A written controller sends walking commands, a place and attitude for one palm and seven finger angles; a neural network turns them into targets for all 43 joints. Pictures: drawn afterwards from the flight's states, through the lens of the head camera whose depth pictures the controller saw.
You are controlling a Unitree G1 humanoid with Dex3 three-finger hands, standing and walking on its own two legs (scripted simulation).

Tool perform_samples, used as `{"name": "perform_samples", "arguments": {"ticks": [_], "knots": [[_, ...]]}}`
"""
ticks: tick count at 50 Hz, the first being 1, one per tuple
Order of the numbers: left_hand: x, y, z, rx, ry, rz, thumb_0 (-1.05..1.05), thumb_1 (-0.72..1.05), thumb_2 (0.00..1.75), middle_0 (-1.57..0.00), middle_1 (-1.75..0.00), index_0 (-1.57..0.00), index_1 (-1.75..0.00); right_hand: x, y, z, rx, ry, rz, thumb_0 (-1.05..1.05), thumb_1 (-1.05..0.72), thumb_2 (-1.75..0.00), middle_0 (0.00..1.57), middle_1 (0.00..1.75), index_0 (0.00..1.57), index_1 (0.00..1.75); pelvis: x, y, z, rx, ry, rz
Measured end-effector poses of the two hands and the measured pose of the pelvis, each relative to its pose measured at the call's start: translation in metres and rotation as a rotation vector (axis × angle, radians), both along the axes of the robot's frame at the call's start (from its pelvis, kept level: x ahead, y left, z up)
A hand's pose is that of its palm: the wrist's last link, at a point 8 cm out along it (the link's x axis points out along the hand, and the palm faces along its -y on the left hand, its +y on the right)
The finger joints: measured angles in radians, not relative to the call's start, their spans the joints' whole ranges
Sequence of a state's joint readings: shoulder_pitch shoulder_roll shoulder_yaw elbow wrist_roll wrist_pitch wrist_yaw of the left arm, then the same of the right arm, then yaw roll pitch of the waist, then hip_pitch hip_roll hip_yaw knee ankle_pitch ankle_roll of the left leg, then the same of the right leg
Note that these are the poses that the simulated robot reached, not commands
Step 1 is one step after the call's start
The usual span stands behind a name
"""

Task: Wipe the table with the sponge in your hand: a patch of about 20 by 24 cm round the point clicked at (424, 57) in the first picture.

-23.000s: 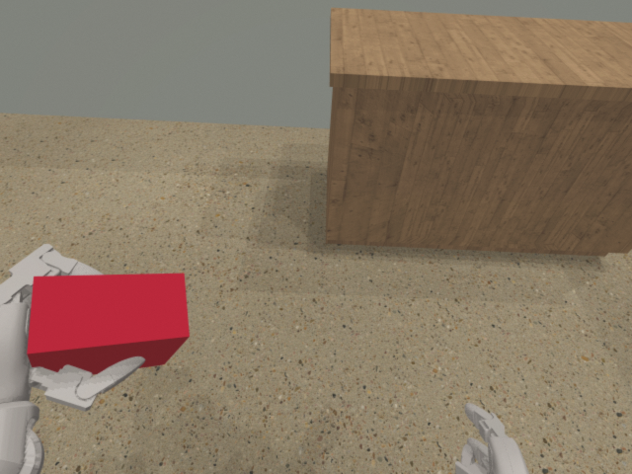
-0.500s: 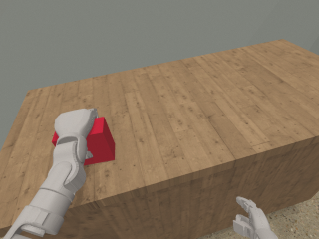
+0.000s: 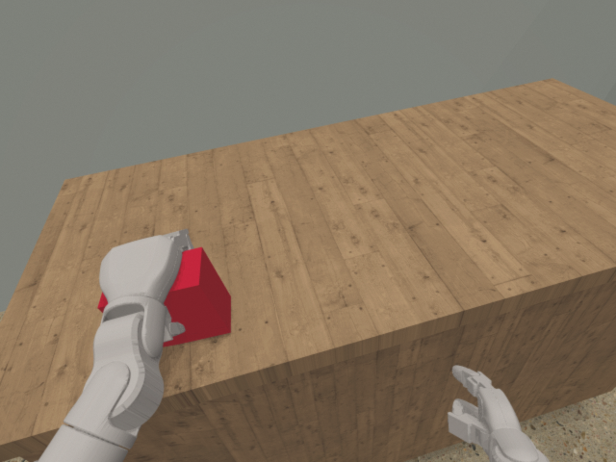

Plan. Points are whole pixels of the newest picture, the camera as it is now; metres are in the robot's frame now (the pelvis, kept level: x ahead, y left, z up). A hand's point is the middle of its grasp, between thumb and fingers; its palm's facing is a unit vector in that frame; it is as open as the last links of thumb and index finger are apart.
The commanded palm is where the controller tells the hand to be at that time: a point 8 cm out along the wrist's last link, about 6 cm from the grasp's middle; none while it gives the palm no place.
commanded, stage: wipe back along the middle lane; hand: left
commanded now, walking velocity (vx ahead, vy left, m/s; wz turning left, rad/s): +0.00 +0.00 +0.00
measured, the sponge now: (178, 309) +0.29 +0.22 +0.08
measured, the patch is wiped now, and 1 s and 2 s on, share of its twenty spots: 0.75 0.75 0.80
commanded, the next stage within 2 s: slide across to the third lane in 0.26 s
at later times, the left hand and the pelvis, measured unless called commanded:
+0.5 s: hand (165, 316) +0.24 +0.20 +0.12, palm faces +0.16 -0.13 -0.98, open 10.1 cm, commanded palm +0.21 +0.19 +0.16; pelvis -0.01 -0.01 +0.00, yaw +0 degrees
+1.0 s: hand (218, 306) +0.26 +0.14 +0.13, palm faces +0.15 -0.20 -0.97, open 10.1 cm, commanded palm +0.22 +0.14 +0.18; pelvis -0.03 -0.02 +0.00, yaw +0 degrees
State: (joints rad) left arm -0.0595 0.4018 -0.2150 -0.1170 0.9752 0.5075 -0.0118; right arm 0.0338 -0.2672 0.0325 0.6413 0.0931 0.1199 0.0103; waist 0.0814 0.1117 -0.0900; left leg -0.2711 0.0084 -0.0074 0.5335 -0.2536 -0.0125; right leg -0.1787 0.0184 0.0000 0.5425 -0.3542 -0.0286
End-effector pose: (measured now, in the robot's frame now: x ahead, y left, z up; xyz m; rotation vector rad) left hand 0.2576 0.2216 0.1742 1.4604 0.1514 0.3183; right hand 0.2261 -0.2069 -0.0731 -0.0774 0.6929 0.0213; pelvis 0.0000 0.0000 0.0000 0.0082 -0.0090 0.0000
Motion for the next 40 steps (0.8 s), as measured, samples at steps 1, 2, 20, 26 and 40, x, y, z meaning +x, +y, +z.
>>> {"name": "perform_samples", "arguments": {"ticks": [1, 2, 20, 26, 40], "knots": [[-0.002, 0.000, 0.000, -0.003, -0.003, -0.002, 0.01, -0.49, 1.04, -0.69, -1.35, -0.73, -1.36, 0.001, 0.002, 0.001, -0.001, -0.002, 0.002, 0.01, -0.90, -0.90, 0.20, 0.30, 0.20, 0.30, -0.001, 0.000, 0.000, 0.000, -0.002, -0.001], [-0.004, -0.001, 0.000, -0.006, -0.005, -0.001, 0.01, -0.49, 1.04, -0.69, -1.35, -0.72, -1.36, 0.001, 0.002, 0.001, -0.004, 0.000, 0.001, 0.01, -0.90, -0.90, 0.20, 0.30, 0.20, 0.30, -0.001, 0.000, 0.000, 0.000, -0.004, -0.001], [-0.038, -0.013, 0.001, -0.046, -0.041, -0.022, 0.01, -0.49, 1.04, -0.69, -1.35, -0.72, -1.36, -0.004, 0.004, 0.005, 0.019, -0.028, 0.025, 0.01, -0.90, -0.90, 0.20, 0.30, 0.19, 0.30, -0.011, -0.005, -0.002, 0.000, -0.023, -0.008], [-0.041, -0.016, 0.000, -0.044, -0.035, -0.019, 0.01, -0.48, 1.04, -0.69, -1.35, -0.72, -1.36, -0.005, 0.004, 0.006, 0.002, -0.035, 0.037, 0.01, -0.90, -0.90, 0.20, 0.30, 0.19, 0.30, -0.015, -0.008, -0.002, 0.000, -0.036, -0.002], [-0.033, -0.044, 0.005, -0.035, -0.014, -0.099, 0.00, -0.49, 1.04, -0.69, -1.35, -0.73, -1.35, -0.007, 0.006, 0.006, 0.009, -0.061, 0.056, 0.01, -0.90, -0.90, 0.20, 0.30, 0.18, 0.29, -0.025, -0.013, 0.000, 0.003, -0.056, 0.012]]}}
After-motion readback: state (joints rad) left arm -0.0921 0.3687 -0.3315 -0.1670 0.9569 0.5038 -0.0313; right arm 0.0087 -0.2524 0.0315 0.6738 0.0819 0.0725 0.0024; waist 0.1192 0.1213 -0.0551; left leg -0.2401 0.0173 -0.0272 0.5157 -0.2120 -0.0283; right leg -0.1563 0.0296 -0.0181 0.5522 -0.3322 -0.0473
